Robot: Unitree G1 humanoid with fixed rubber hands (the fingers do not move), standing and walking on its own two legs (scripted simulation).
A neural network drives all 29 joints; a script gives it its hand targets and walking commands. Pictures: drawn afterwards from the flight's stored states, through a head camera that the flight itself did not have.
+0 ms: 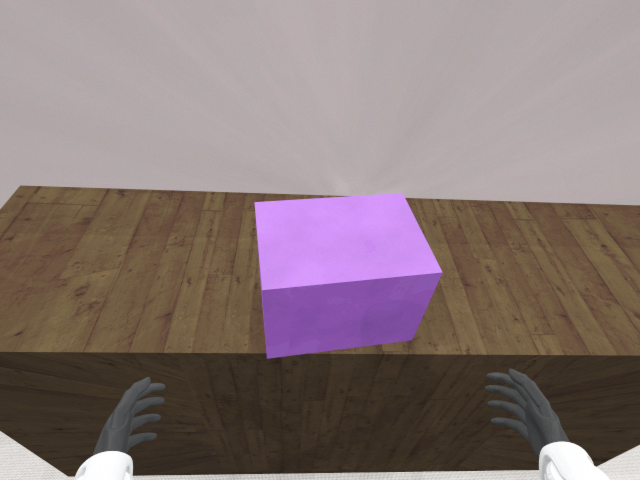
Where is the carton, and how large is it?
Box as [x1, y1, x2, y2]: [255, 193, 442, 358]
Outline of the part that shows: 402,193 255,202 259,269 267,358 412,339 442,272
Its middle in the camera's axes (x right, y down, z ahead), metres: +0.03 +0.05 +0.62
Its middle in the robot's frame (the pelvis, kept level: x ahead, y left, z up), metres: +0.41 -0.03 +0.00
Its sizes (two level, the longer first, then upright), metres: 0.239 0.169 0.175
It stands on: a pedestal, 0.69 m high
